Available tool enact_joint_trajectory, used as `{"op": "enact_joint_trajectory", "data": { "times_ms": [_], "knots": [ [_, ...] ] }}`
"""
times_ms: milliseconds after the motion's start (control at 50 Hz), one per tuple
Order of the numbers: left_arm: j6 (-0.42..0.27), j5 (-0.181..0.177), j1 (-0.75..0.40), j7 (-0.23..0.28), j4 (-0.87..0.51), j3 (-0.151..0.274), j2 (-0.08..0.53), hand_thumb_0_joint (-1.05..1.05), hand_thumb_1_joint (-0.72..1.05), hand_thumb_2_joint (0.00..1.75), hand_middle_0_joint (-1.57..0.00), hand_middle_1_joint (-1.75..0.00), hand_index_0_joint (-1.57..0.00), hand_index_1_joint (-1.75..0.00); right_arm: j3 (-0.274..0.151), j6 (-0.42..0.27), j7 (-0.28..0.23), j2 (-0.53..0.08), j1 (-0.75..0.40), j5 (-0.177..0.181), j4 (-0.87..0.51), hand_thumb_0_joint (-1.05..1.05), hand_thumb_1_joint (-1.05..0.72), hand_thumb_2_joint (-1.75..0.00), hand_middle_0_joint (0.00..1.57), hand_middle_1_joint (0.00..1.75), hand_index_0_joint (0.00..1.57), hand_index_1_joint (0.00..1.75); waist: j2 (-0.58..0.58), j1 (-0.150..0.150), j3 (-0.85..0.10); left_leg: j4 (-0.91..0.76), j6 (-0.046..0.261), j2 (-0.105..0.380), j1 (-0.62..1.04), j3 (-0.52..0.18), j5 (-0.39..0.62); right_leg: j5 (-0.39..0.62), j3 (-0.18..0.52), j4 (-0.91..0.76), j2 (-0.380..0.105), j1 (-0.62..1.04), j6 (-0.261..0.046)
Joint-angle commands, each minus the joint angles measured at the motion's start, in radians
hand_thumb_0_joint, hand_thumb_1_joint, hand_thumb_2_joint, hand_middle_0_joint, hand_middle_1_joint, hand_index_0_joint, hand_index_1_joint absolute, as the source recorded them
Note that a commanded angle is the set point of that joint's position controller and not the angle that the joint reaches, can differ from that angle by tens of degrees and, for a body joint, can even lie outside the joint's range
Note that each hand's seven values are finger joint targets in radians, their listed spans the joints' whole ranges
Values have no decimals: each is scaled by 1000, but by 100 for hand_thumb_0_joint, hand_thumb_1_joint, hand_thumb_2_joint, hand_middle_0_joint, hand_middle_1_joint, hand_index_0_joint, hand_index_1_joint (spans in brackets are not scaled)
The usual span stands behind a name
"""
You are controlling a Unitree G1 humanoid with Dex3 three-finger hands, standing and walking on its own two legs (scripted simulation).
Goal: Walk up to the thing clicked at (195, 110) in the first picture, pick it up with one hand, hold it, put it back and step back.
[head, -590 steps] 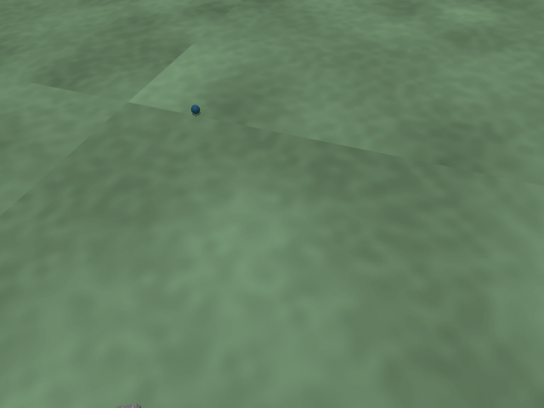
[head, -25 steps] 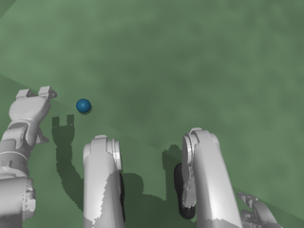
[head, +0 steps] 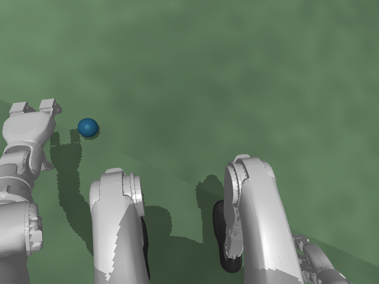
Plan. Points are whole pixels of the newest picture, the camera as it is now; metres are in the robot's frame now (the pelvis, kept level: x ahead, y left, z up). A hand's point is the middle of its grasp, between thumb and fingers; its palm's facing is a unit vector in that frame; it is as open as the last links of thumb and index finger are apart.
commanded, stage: rise first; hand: left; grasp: from above
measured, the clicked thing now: (88, 127) +0.47 +0.27 -0.30
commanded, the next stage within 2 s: approach in 0.50 s
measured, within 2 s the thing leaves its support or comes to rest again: neither
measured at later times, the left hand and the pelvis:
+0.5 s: hand (51, 140) +0.41 +0.32 -0.19, palm faces -0.46 -0.08 -0.88, open 13.9 cm; pelvis +0.01 +0.00 -0.01, yaw -1 degrees
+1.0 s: hand (87, 109) +0.48 +0.24 -0.18, palm faces -0.37 -0.04 -0.93, open 13.9 cm; pelvis +0.00 +0.00 -0.01, yaw -2 degrees
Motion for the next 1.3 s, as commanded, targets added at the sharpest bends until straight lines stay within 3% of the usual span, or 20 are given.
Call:
{"op": "enact_joint_trajectory", "data": {
  "times_ms": [0, 80, 320, 380, 460, 540, 560, 580, 640, 720, 820, 880, 940, 980, 1040, 1080, 1120, 1140, 1180, 1280],
  "knots": [
    [8, -30, -258, 35, -137, 39, 277, 0, -52, 98, -9, -99, -9, -98, -72, -6, -12, -237, 186, -6, -26, 0, -90, -90, 20, 30, 20, 30, 228, -3, -675, -247, 52, -26, 520, 116, 174, 186, -112, -234, 32, 287, -78],
    [0, -25, -257, 36, -140, 59, 304, 0, -52, 98, -8, -100, -9, -100, -67, 0, -12, -237, 189, -11, -20, 0, -90, -90, 20, 30, 20, 30, 223, 2, -700, -224, 53, -28, 504, 120, 209, 223, -105, -227, 35, 318, -75],
    [-13, -15, -272, 61, -88, 47, 287, 0, -51, 97, -9, -101, -9, -100, -53, 3, -5, -244, 181, -23, -18, 0, -90, -90, 20, 30, 20, 30, 243, -9, -656, -221, 49, -30, 492, 111, 180, 192, -119, -201, 37, 260, -80],
    [-11, -14, -276, 66, -68, 36, 273, 0, -49, 96, -10, -100, -11, -99, -52, 2, -5, -250, 188, -30, -15, 0, -90, -90, 20, 30, 20, 30, 230, -26, -645, -215, 50, -30, 487, 107, 177, 191, -122, -201, 37, 255, -78],
    [-10, -6, -295, 77, -85, 48, 300, 0, -49, 96, -10, -100, -11, -99, -51, -2, -5, -254, 185, -30, -12, 0, -90, -90, 20, 30, 20, 30, 269, -16, -673, -217, 45, -28, 514, 104, 182, 192, -126, -190, 38, 248, -80],
    [-5, -6, -293, 82, -29, 33, 282, 0, -49, 96, -11, -100, -11, -99, -42, -6, -1, -254, 186, -36, -8, 0, -90, -90, 20, 30, 20, 30, 235, -43, -621, -200, 52, -31, 464, 105, 170, 193, -124, -192, 37, 243, -76],
    [-5, -6, -301, 83, -47, 39, 291, 0, -49, 96, -10, -101, -11, -99, -42, -6, -2, -255, 187, -35, -9, 0, -90, -90, 20, 30, 20, 30, 239, -36, -639, -203, 51, -30, 478, 105, 177, 198, -122, -199, 38, 253, -76],
    [-3, -2, -295, 83, -24, 35, 297, 0, -57, 104, -12, -94, -9, -98, -39, -9, -1, -255, 189, -37, -5, 0, -91, -90, 20, 30, 20, 30, 235, -42, -622, -194, 52, -30, 460, 108, 167, 193, -120, -196, 37, 255, -76],
    [-4, -4, -334, 86, -44, 8, 271, 0, -52, 98, -7, -105, -8, -104, -35, -12, 0, -256, 186, -39, -5, 0, -90, -90, 20, 30, 20, 30, 252, -51, -638, -195, 50, -28, 469, 104, 162, 190, -122, -198, 40, 250, -77],
    [-1, -10, -433, 97, -45, -42, 211, 0, -51, 97, -6, -107, -8, -105, -31, -23, 1, -261, 212, -45, 6, 0, -90, -90, 20, 30, 20, 30, 268, -112, -637, -186, 47, -22, 481, 92, 160, 195, -136, -191, 42, 221, -75],
    [41, -4, -531, 125, -13, -94, 157, 0, -51, 96, -6, -110, -9, -107, -14, -39, 2, -269, 229, -43, 7, 0, -90, -90, 20, 30, 20, 30, 313, -149, -646, -190, 40, -16, 516, 87, 171, 215, -148, -192, 45, 201, -78],
    [94, 2, -533, 149, -36, -50, 214, 0, -52, 98, -6, -109, -8, -107, -9, -36, 1, -274, 242, -40, -7, 0, -90, -90, 20, 30, 20, 30, 383, -114, -715, -211, 35, -19, 547, 103, 214, 256, -141, -189, 41, 242, -81],
    [162, -1, -531, 148, 61, -57, 192, 0, -52, 97, -7, -108, -8, -106, 1, -29, 10, -271, 245, -33, -25, 0, -90, -90, 20, 30, 20, 30, 349, -137, -678, -218, 40, -17, 508, 104, 211, 268, -141, -193, 43, 242, -85],
    [194, -16, -536, 137, 60, -38, 211, 0, -52, 97, -6, -107, -8, -105, 8, -22, 9, -274, 256, -29, -38, 0, -90, -90, 20, 30, 20, 30, 325, -126, -707, -217, 49, -21, 486, 110, 222, 287, -130, -212, 43, 289, -80],
    [234, -44, -490, 101, 136, -57, 191, 0, -53, 97, -7, -108, -8, -106, 23, -22, 15, -265, 247, -21, -48, 0, -90, -90, 20, 30, 20, 30, 257, -128, -647, -219, 65, -22, 397, 118, 182, 262, -120, -232, 51, 338, -73],
    [245, -69, -445, 74, 145, -49, 216, 0, -54, 98, -6, -108, -8, -106, 25, -22, 13, -266, 241, -3, -58, 0, -90, -90, 20, 30, 20, 30, 225, -107, -662, -215, 69, -20, 391, 118, 184, 258, -116, -235, 52, 368, -72],
    [245, -90, -412, 47, 132, -38, 228, 0, -54, 98, -7, -107, -8, -105, 30, -21, 16, -266, 248, 3, -66, 0, -90, -90, 20, 30, 20, 30, 193, -109, -644, -219, 72, -23, 356, 119, 186, 257, -113, -240, 53, 407, -67],
    [237, -99, -406, 35, 97, -26, 247, 0, -54, 98, -7, -106, -8, -105, 29, -18, 12, -266, 241, 8, -67, 0, -90, -90, 20, 30, 20, 30, 191, -90, -662, -225, 71, -25, 351, 118, 179, 244, -113, -239, 53, 412, -68],
    [213, -110, -376, 3, 92, -35, 252, 0, -54, 97, -7, -107, -8, -105, 27, -16, 11, -256, 230, 15, -70, 0, -90, -90, 20, 30, 20, 30, 173, -90, -632, -214, 75, -22, 318, 123, 157, 222, -97, -252, 57, 434, -66],
    [108, -109, -367, -22, -25, 0, 289, 0, -52, 96, -8, -107, -9, -105, 22, -17, 6, -261, 250, 7, -66, 0, -90, -89, 20, 30, 20, 30, 166, -86, -629, -203, 69, -27, 322, 113, 142, 196, -106, -248, 51, 434, -66]
  ]
}}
